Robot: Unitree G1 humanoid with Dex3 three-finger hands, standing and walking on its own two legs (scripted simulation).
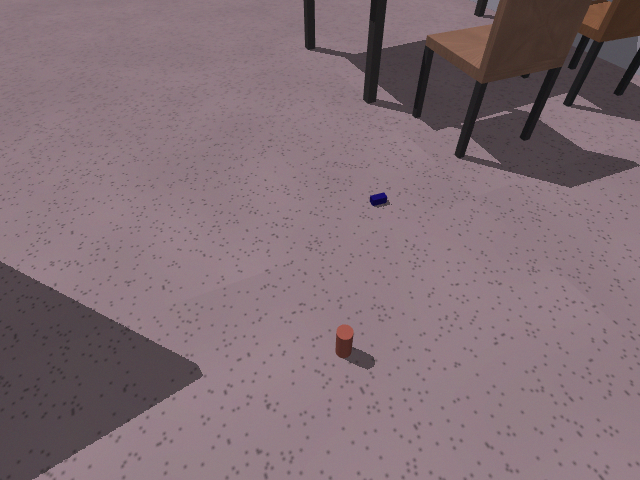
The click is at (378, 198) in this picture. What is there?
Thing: small brick
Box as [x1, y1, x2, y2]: [370, 193, 386, 205]
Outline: 385,194 380,193 371,195 370,202 372,205 386,202
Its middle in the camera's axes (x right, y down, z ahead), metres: +0.27 -0.20 +1.85
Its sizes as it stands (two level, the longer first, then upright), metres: 0.072 0.036 0.036
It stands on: the floor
